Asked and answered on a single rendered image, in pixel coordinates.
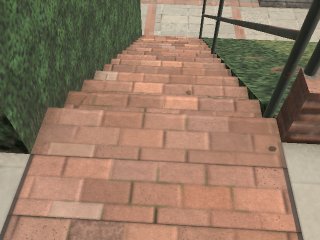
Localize stairs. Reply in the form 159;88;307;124
64;35;262;118

